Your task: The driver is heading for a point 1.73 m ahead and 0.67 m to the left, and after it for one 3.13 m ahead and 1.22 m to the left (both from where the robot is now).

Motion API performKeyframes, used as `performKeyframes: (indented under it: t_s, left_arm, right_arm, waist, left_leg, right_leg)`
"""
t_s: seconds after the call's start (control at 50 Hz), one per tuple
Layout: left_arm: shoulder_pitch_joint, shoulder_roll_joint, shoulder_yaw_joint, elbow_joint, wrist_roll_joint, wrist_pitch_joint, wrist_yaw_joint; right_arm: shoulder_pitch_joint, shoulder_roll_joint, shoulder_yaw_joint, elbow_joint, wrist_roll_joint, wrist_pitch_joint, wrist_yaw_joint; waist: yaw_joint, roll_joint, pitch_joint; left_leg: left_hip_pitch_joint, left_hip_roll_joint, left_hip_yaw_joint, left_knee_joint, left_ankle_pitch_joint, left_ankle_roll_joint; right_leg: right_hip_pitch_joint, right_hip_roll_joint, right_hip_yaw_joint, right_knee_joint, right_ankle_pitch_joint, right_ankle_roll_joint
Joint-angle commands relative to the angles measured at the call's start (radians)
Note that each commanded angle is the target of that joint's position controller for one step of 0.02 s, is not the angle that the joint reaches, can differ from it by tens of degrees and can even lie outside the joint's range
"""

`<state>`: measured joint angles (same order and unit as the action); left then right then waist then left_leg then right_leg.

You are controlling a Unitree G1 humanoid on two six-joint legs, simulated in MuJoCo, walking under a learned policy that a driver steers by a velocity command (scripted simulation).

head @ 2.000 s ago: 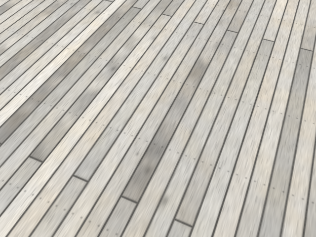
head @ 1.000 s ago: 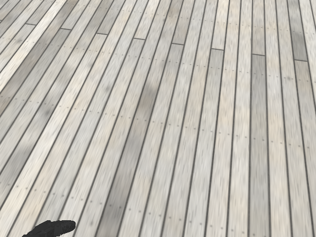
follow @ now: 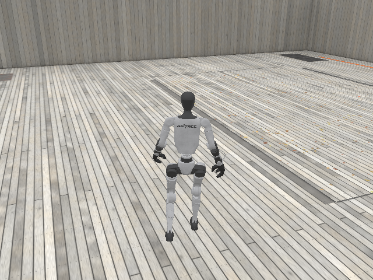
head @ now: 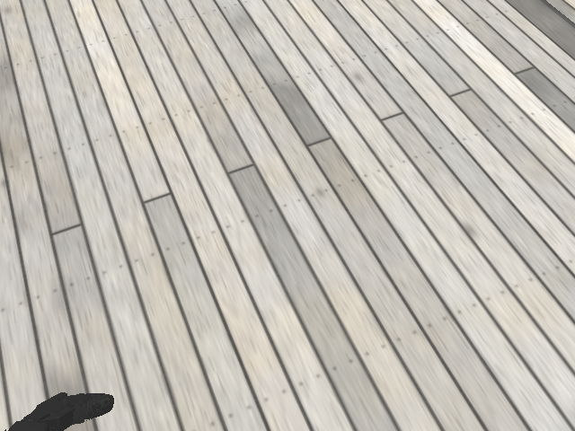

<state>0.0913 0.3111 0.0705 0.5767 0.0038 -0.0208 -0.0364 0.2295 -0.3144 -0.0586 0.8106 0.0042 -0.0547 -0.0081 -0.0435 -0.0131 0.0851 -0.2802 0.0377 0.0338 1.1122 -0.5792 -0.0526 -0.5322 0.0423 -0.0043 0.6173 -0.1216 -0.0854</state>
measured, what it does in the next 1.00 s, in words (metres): steps on the spot, turning left: left foot, then right foot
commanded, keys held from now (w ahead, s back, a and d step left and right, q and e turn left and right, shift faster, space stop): s+e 0.02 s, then s+q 0.36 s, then q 0.62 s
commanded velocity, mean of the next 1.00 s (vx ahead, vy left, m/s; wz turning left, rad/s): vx -0.05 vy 0.00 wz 0.29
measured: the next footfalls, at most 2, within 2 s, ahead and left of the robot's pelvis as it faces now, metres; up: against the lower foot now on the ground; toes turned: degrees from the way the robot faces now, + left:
left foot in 0.48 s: +0.04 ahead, +0.16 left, +0.00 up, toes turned +7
right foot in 1.00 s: +0.07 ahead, -0.06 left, +0.00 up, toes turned +31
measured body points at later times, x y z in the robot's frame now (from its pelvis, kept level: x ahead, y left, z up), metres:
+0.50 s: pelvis +0.04 +0.05 +0.01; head +0.06 +0.07 +0.46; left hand +0.21 +0.32 -0.10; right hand +0.14 -0.23 -0.10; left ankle +0.00 +0.16 -0.72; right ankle +0.12 -0.07 -0.71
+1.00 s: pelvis +0.00 +0.04 +0.02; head +0.03 +0.05 +0.47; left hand +0.02 +0.36 -0.08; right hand +0.26 -0.17 -0.07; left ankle +0.00 +0.16 -0.72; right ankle +0.04 -0.08 -0.72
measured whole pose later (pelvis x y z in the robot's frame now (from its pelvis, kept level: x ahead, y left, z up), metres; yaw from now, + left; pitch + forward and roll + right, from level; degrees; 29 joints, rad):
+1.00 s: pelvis +0.00 +0.04 +0.02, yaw +24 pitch +2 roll -1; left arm 0.11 0.31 0.09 0.81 -0.02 -0.02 0.01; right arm 0.17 -0.32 -0.07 0.65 0.02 0.05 -0.04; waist -0.01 0.02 0.04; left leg -0.32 -0.13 -0.28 0.49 -0.17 0.01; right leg -0.21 0.06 0.10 0.45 -0.26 0.04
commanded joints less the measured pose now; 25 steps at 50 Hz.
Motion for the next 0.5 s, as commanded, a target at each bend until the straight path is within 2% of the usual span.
performKeyframes:
  t_s: [0.02, 0.04, 0.06, 0.08, 0.1, 0.14, 0.18, 0.24, 0.3, 0.36, 0.4, 0.44, 0.46, 0.48, 0.5]
  left_arm:
    - [0.126, 0.161, 0.051, -0.055, -0.014, -0.006, 0.012]
    - [0.082, 0.127, 0.039, -0.058, -0.016, -0.001, 0.019]
    - [0.059, 0.112, 0.03, -0.058, -0.004, 0.002, 0.022]
    - [0.047, 0.11, 0.027, -0.05, 0.009, 0.0, 0.022]
    - [0.042, 0.107, 0.022, -0.037, 0.016, -0.005, 0.025]
    - [0.035, 0.092, 0.011, -0.008, 0.021, -0.008, 0.033]
    - [0.015, 0.076, 0.0, 0.017, 0.026, 0.003, 0.045]
    - [-0.009, 0.093, 0.002, 0.043, 0.031, 0.03, 0.067]
    - [-0.015, 0.082, -0.001, 0.07, 0.027, 0.049, 0.084]
    - [-0.009, 0.081, 0.002, 0.1, 0.018, 0.065, 0.096]
    - [-0.004, 0.089, 0.008, 0.116, 0.009, 0.077, 0.104]
    - [-0.02, 0.105, 0.017, 0.126, -0.01, 0.088, 0.11]
    - [-0.018, 0.112, 0.023, 0.136, -0.027, 0.09, 0.111]
    - [0.044, 0.101, 0.028, 0.159, -0.038, 0.086, 0.106]
    - [0.058, 0.049, 0.02, 0.135, 0.011, 0.075, 0.097]
  right_arm:
    - [-0.01, -0.129, -0.016, -0.1, 0.001, -0.011, -0.007]
    - [0.002, -0.132, -0.018, -0.086, -0.009, 0.004, -0.02]
    - [0.034, -0.137, -0.021, -0.072, -0.005, 0.022, -0.021]
    - [0.06, -0.126, -0.02, -0.06, -0.004, 0.035, -0.023]
    - [0.078, -0.106, -0.015, -0.053, -0.004, 0.043, -0.028]
    - [0.078, -0.081, -0.008, -0.048, -0.004, 0.055, -0.041]
    - [0.061, -0.071, -0.005, -0.05, -0.001, 0.07, -0.049]
    - [0.023, -0.094, -0.013, -0.068, 0.007, 0.088, -0.048]
    - [0.018, -0.09, -0.015, -0.081, 0.007, 0.098, -0.042]
    - [0.026, -0.069, -0.009, -0.089, 0.009, 0.095, -0.031]
    - [0.042, -0.061, -0.007, -0.089, 0.015, 0.089, -0.019]
    - [0.085, -0.055, -0.009, -0.075, 0.018, 0.088, -0.004]
    - [0.114, -0.058, -0.012, -0.062, 0.016, 0.087, 0.004]
    - [0.092, -0.105, -0.024, -0.075, 0.001, 0.088, 0.009]
    - [0.076, -0.233, -0.056, -0.105, -0.005, 0.092, -0.007]
  waist:
    - [0.08, 0.003, -0.304]
    - [0.05, 0.006, -0.257]
    - [0.02, -0.014, -0.245]
    - [0.008, -0.031, -0.251]
    - [0.002, -0.044, -0.265]
    - [0.001, -0.057, -0.281]
    - [0.004, -0.07, -0.279]
    - [0.022, -0.1, -0.226]
    - [0.035, -0.107, -0.192]
    - [0.047, -0.112, -0.194]
    - [0.052, -0.121, -0.209]
    - [0.028, -0.119, -0.212]
    - [0.011, -0.099, -0.185]
    - [0.032, 0.004, -0.131]
    - [0.084, 0.311, -0.114]
  left_leg:
    - [-0.429, 0.015, -0.116, 0.23, 0.067, 0.0]
    - [-0.382, 0.043, -0.115, 0.179, 0.104, -0.009]
    - [-0.294, 0.051, -0.108, 0.158, 0.118, -0.013]
    - [-0.239, 0.039, -0.092, 0.154, 0.137, -0.021]
    - [-0.211, 0.032, -0.086, 0.137, 0.151, -0.03]
    - [-0.192, 0.022, -0.088, 0.082, 0.181, -0.044]
    - [-0.177, 0.019, -0.101, 0.023, 0.224, -0.051]
    - [-0.192, 0.007, -0.104, -0.027, 0.241, -0.058]
    - [-0.205, 0.013, -0.1, -0.066, 0.201, -0.058]
    - [-0.177, 0.019, -0.069, -0.161, 0.151, -0.044]
    - [-0.136, 0.015, -0.038, -0.255, 0.142, -0.028]
    - [-0.053, -0.005, 0.006, -0.435, 0.222, 0.009]
    - [-0.003, -0.025, 0.021, -0.596, 0.329, 0.045]
    - [0.037, 0.016, -0.089, -0.727, 0.494, 0.096]
    - [0.137, 0.272, -0.434, -0.743, 0.877, 0.22]
  right_leg:
    - [0.572, -0.3, 0.419, -0.199, 0.515, -0.236]
    - [0.452, -0.281, 0.355, -0.209, 0.532, -0.209]
    - [0.345, -0.266, 0.31, -0.227, 0.569, -0.201]
    - [0.282, -0.26, 0.278, -0.235, 0.631, -0.205]
    - [0.259, -0.258, 0.241, -0.236, 0.696, -0.209]
    - [0.252, -0.254, 0.187, -0.238, 0.736, -0.205]
    - [0.258, -0.248, 0.147, -0.242, 0.67, -0.191]
    - [0.268, -0.268, 0.137, -0.259, 0.507, -0.192]
    - [0.31, -0.309, 0.16, -0.256, 0.447, -0.205]
    - [0.379, -0.336, 0.164, -0.224, 0.504, -0.204]
    - [0.422, -0.345, 0.162, -0.203, 0.503, -0.189]
    - [0.415, -0.33, 0.137, -0.174, 0.4, -0.147]
    - [0.38, -0.296, 0.102, -0.143, 0.298, -0.102]
    - [0.288, -0.224, 0.041, -0.05, 0.092, -0.02]
    - [0.039, -0.071, -0.088, 0.182, -0.3, 0.097]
